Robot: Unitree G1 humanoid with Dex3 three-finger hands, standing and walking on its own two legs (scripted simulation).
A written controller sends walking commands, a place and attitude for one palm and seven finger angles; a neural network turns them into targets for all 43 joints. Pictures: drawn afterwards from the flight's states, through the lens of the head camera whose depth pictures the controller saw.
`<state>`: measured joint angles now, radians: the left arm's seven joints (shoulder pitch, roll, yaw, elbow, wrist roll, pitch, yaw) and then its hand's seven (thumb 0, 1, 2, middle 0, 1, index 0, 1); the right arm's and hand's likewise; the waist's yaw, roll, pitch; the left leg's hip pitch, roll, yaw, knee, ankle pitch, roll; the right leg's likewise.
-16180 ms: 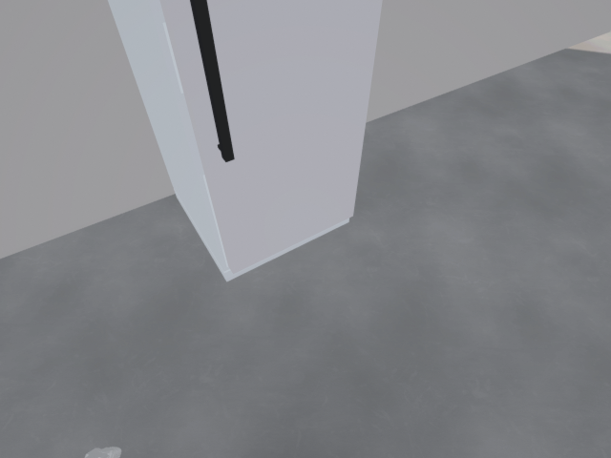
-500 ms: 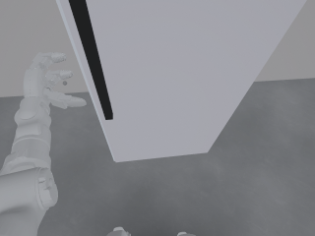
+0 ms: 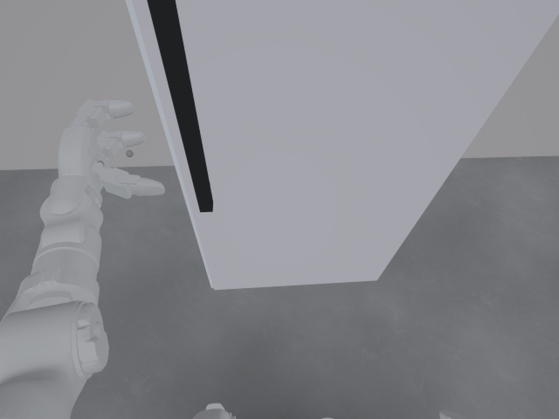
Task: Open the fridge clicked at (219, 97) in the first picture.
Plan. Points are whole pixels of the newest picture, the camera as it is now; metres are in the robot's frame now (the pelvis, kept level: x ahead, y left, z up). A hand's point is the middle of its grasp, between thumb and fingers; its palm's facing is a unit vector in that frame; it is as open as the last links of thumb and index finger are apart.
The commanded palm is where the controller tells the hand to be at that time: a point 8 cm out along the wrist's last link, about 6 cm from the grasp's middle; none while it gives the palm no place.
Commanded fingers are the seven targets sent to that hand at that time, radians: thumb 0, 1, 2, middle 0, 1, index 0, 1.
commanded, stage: move the hooked fingers beside the handle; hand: left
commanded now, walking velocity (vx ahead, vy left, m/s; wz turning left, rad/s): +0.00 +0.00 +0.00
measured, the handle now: (185, 96) +0.54 +0.13 +0.16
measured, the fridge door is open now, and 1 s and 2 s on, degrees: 0 0 0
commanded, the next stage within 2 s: feel for the door with the fingertips in 0.02 s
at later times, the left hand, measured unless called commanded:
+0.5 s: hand (169, 147) +0.47 +0.16 +0.11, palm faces +0.08 -1.00 +0.01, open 14.0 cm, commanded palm +0.44 +0.21 +0.11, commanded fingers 0.00 -0.50 0.30 -0.30 -1.20 -0.30 -1.20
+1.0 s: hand (161, 138) +0.49 +0.17 +0.11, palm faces +0.10 -0.99 +0.00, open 13.8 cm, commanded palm +0.47 +0.21 +0.11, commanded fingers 0.00 -0.50 0.30 -0.30 -1.20 -0.30 -1.20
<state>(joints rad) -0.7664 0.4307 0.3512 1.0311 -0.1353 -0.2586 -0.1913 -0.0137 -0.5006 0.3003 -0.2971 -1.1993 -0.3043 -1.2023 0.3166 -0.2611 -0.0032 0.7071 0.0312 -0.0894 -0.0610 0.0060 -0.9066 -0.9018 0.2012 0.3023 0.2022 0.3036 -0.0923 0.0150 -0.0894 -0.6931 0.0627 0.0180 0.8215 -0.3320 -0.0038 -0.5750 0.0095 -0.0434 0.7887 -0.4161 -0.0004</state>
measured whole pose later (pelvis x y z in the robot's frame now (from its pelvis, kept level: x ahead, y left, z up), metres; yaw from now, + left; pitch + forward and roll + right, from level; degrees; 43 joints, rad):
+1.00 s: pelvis +0.00 -0.01 +0.00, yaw +0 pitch +14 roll -2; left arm -0.91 0.41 0.33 1.15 -0.09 -0.29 -0.10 -0.01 -0.50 0.30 -0.31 -1.21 -0.33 -1.23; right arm 0.36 -0.27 -0.02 0.75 0.01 -0.09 -0.04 0.01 -0.91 -0.90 0.20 0.30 0.20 0.30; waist -0.13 0.02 -0.09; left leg -0.75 0.07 0.01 0.84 -0.33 -0.01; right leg -0.64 0.01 -0.05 0.82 -0.42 -0.01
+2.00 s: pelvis +0.00 -0.01 +0.00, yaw +0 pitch +12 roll -1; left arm -0.85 0.30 0.28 1.08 -0.09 -0.29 -0.02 -0.01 -0.50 0.30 -0.30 -1.20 -0.30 -1.20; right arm 0.34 -0.25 -0.02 0.74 0.01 -0.08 -0.02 0.01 -0.91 -0.90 0.20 0.30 0.20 0.30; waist -0.11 0.03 -0.10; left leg -0.70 0.06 0.02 0.82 -0.33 -0.02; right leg -0.60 0.01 -0.04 0.81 -0.43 -0.01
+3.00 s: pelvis +0.00 +0.00 +0.00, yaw +0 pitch +13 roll -1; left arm -0.86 0.27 0.27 1.09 -0.08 -0.31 0.02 -0.01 -0.50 0.30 -0.30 -1.20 -0.30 -1.20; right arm 0.36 -0.25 -0.02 0.76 0.00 -0.08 -0.01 0.01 -0.91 -0.90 0.20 0.30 0.20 0.30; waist -0.12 0.03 -0.10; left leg -0.71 0.06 0.02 0.83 -0.33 -0.01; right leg -0.61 0.01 -0.03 0.81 -0.42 0.00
